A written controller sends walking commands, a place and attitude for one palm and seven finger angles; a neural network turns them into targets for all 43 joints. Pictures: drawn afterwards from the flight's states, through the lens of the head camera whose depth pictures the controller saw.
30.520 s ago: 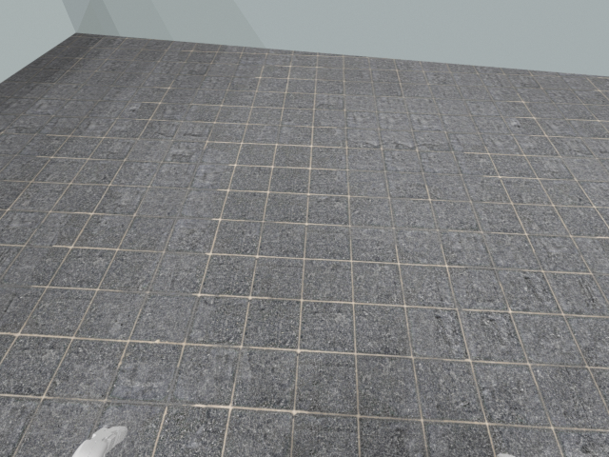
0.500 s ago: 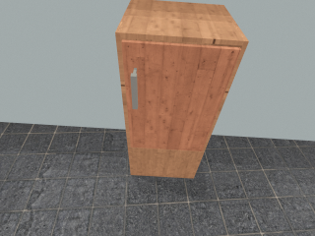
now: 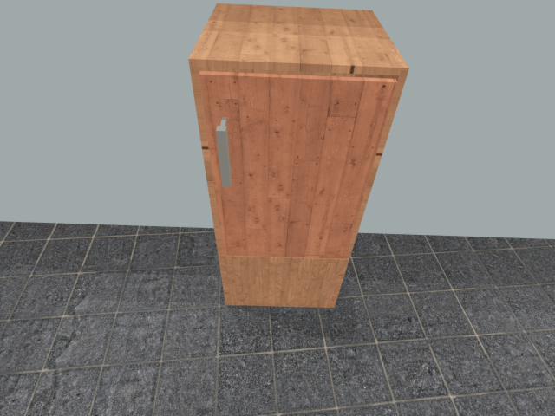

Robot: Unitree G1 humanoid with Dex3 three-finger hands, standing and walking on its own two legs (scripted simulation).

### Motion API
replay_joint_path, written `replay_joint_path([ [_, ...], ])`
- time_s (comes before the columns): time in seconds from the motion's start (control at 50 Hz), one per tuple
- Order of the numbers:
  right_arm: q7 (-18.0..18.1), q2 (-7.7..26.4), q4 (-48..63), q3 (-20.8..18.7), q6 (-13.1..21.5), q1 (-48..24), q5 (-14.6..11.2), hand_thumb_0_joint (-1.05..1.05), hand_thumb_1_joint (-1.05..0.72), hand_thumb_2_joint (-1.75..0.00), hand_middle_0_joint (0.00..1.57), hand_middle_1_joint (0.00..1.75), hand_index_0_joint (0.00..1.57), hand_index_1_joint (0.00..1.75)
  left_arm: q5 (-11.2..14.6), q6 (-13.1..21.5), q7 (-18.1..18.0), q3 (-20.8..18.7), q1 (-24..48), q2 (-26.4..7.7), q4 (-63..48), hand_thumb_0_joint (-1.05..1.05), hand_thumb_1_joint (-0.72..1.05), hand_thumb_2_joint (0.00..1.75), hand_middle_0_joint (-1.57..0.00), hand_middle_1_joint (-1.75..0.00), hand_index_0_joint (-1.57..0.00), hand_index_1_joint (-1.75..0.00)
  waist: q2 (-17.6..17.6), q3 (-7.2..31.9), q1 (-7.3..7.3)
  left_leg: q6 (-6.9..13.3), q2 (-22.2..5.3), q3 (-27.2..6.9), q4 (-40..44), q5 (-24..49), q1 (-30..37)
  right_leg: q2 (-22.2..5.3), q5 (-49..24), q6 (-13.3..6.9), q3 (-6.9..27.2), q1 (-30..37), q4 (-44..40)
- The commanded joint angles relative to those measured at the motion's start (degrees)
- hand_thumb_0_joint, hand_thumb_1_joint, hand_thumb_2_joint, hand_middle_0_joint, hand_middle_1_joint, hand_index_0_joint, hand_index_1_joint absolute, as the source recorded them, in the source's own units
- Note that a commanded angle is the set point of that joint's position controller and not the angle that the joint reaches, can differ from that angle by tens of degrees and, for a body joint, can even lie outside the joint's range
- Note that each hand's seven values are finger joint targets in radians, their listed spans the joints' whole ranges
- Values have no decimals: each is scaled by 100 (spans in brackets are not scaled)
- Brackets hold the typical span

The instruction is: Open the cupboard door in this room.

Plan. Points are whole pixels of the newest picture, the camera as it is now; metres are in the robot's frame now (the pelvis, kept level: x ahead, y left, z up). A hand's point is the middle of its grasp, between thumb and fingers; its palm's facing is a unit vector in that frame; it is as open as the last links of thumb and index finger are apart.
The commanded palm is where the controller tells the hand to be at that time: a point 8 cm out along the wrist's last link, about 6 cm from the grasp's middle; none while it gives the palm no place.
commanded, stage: shuffle to correct the standing spot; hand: left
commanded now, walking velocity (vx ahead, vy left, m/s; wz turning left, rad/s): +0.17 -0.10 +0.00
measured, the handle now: (225, 153) +0.65 +0.16 +0.02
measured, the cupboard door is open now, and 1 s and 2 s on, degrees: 0 0 0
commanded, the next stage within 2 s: come to a stop and stand still in 0.68 s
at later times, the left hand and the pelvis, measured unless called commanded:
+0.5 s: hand out of the picture +0.07 +0.12 -0.17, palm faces +0.05 -0.97 -0.24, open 7.3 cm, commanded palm none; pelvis +0.03 -0.07 -0.01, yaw +0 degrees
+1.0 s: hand out of the picture +0.07 +0.07 -0.18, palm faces +0.13 -0.99 -0.11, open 7.4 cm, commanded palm none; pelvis +0.13 -0.06 +0.00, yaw +2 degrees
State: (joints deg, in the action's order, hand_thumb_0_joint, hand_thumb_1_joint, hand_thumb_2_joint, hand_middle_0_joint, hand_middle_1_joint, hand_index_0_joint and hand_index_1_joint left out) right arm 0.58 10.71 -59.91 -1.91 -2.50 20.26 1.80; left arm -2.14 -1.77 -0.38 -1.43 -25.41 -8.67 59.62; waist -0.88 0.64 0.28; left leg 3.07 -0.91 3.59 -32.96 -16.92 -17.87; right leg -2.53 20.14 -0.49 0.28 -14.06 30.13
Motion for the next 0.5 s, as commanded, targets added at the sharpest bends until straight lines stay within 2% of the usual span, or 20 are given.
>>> replay_joint_path([
  [0.0,36,332,575,-101,193,-236,-21,0,-90,-90,20,30,20,30,67,146,-50,-213,-613,-699,-76,0,90,90,-20,-30,-20,-30,1075,-828,71,-97,129,-3,-235,-1547,-1143,-729,2436,-683,1477,-385,-1525],
  [0.02,29,190,552,-91,200,-149,-23,0,-90,-90,20,30,20,30,87,183,-68,-256,-511,-773,-63,0,90,90,-20,-30,-20,-30,1469,-618,-28,-91,233,232,-971,-941,-726,-1034,2618,-798,1811,-647,-1860],
  [0.04,27,138,516,-101,214,-30,-13,0,-90,-90,20,30,20,30,100,216,-82,-274,-293,-764,-101,0,90,90,-20,-30,-20,-30,1455,-480,-165,-70,207,227,-1325,-645,-332,-1123,2380,-874,1847,-949,-1913],
  [0.06,32,104,460,-86,226,175,-25,0,-90,-90,20,30,20,30,108,237,-102,-272,-67,-746,-158,0,90,90,-20,-30,-20,-30,1327,-355,-344,-64,128,192,-1254,-549,76,-1070,2281,-833,1623,-1241,-1838],
  [0.08,16,15,373,-65,274,392,-29,0,-90,-90,20,30,20,30,90,230,-96,-251,193,-686,-201,0,90,90,-20,-30,-20,-30,1140,-367,-488,-48,77,224,-515,-581,633,-854,2098,-677,1163,-1630,-1527],
  [0.1,19,26,270,-42,343,633,-39,0,-90,-90,20,30,20,30,83,206,-65,-181,260,-524,-224,0,90,90,-20,-30,-20,-30,657,-566,-504,-39,-10,-7,342,-879,1032,-502,1910,-502,734,-1965,-865],
  [0.12,63,329,162,-102,410,949,-6,0,-90,-90,20,30,20,30,84,201,-37,-119,248,-286,-284,0,90,90,-20,-30,-20,-30,-313,-786,-525,157,-687,-1246,1268,-1812,1140,-23,1566,-318,328,-2435,338],
  [0.14,139,780,121,-224,464,1242,30,0,-90,-90,20,30,20,30,84,216,-3,-98,247,-54,-394,0,90,90,-20,-30,-20,-30,-1391,-907,-550,504,-1906,-2889,2382,-2819,1242,322,906,-121,-436,-3007,1797],
  [0.16,203,919,109,-275,484,1261,6,0,-90,-90,20,30,20,30,1,213,41,-150,611,-206,-545,0,90,90,-20,-30,-20,-30,-763,-1279,-531,826,-2346,-3327,2788,-2743,887,-66,522,-148,-58,-3119,2574],
  [0.18,187,813,148,-237,509,926,14,0,-90,-90,20,30,20,30,-31,212,76,-171,513,-170,-482,0,90,90,-20,-30,-20,-30,-533,-1067,-314,814,-2175,-2953,2787,-2449,528,-204,66,-144,115,-2904,2982],
  [0.22,158,588,265,-174,574,388,-7,0,-90,-90,20,30,20,30,-5,207,112,-163,257,-35,-300,0,90,90,-20,-30,-20,-30,-679,-942,-66,771,-1883,-2079,2713,-1824,-160,-306,-302,-95,36,-2248,3102],
  [0.26,147,462,274,-140,624,256,-24,0,-90,-90,20,30,20,30,18,196,143,-142,232,38,-300,0,90,90,-20,-30,-20,-30,-671,-1003,32,759,-1615,-1458,2641,-1128,-357,-329,-492,-47,-98,-1857,2624],
  [0.28,138,463,247,-140,635,261,-9,0,-90,-90,20,30,20,30,33,218,152,-122,327,99,-318,0,90,90,-20,-30,-20,-30,-570,-892,16,739,-1485,-1221,2543,-854,-346,-302,-470,-32,-229,-1571,2159],
  [0.32,112,524,225,-175,602,295,9,0,-90,-90,20,30,20,30,55,262,143,-97,478,185,-370,0,90,90,-20,-30,-20,-30,-468,-726,-43,739,-1355,-1065,2355,-833,-337,-124,-293,14,-502,-1022,1369],
  [0.36,97,557,189,-194,537,349,-3,0,-90,-90,20,30,20,30,60,310,121,-89,513,151,-338,0,90,90,-20,-30,-20,-30,-470,-609,-53,712,-1278,-1110,2109,-1076,-456,60,-264,34,-661,-414,709],
  [0.4,78,491,184,-195,466,277,-6,0,-90,-90,20,30,20,30,48,346,93,-146,22,60,-206,0,90,90,-20,-30,-20,-30,-158,-444,173,511,-1030,-970,1501,-1555,-819,225,-486,62,-746,533,-76],
  [0.42,60,351,194,-160,458,259,-18,0,-90,-90,20,30,20,30,45,396,51,-190,-325,-147,-102,0,90,90,-20,-30,-20,-30,313,-301,346,340,-702,-764,734,-1631,-1293,-7,-151,7,-350,1240,-549],
  [0.44,29,-23,290,-74,473,295,-77,0,-90,-90,20,30,20,30,14,454,-21,-253,-745,-570,11,0,90,90,-20,-30,-20,-30,1559,-105,503,92,-29,-48,-715,-1676,-2265,-1146,896,-327,1085,2026,-1213],
  [0.46,-10,-95,510,-73,450,58,-81,0,-90,-90,20,30,20,30,58,429,-92,-328,-911,-977,-62,0,90,90,-20,-30,-20,-30,2109,-130,567,55,133,126,-2084,-1880,-2571,-2140,1704,-833,2399,1695,-2115],
  [0.48,-38,35,576,-132,425,-157,-24,0,-90,-90,20,30,20,30,100,401,-89,-328,-712,-899,-110,0,90,90,-20,-30,-20,-30,1275,-438,445,76,-45,-217,-2816,-1474,-2605,-2108,2041,-1056,2363,1133,-2333],
])
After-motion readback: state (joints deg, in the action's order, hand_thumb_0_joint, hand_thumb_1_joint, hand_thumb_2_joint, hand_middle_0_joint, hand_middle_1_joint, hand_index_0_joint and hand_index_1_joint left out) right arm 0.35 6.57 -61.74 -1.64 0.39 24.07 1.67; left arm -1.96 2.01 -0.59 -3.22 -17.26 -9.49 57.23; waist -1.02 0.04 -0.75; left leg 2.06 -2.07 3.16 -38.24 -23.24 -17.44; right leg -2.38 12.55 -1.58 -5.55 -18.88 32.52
